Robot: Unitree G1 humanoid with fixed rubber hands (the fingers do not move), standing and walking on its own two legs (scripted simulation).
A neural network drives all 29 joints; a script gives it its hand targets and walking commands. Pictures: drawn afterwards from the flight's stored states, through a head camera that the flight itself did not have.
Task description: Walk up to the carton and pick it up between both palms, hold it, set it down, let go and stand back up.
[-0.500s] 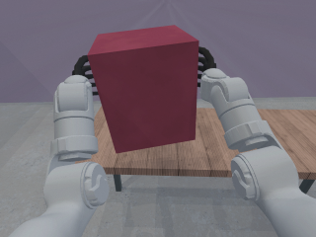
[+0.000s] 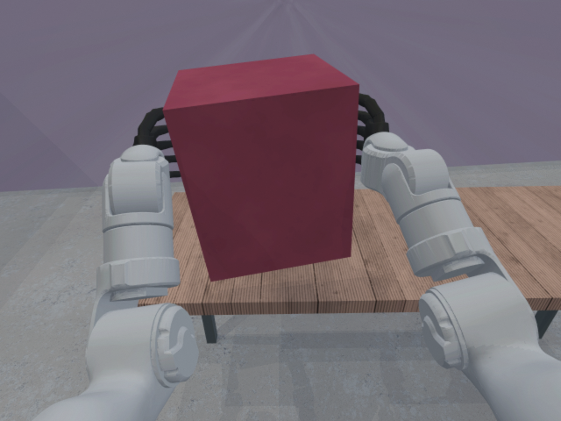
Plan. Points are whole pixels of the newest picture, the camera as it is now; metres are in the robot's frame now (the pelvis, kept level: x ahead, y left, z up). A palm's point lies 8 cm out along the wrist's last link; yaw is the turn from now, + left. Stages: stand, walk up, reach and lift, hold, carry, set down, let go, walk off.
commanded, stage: hold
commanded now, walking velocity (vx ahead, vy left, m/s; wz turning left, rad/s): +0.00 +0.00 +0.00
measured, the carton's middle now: (264, 163) +0.42 -0.01 +0.27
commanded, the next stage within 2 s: set down in 0.56 s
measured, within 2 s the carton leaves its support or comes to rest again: neither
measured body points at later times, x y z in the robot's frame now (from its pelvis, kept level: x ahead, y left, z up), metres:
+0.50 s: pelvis -0.01 -0.01 +0.00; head -0.11 +0.02 +0.44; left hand +0.38 +0.16 +0.31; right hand +0.37 -0.14 +0.33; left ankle +0.02 +0.12 -0.75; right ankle +0.02 -0.08 -0.75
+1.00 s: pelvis +0.01 -0.01 +0.00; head -0.09 +0.02 +0.44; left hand +0.40 +0.16 +0.33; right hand +0.39 -0.14 +0.33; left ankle +0.02 +0.11 -0.75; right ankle +0.02 -0.08 -0.75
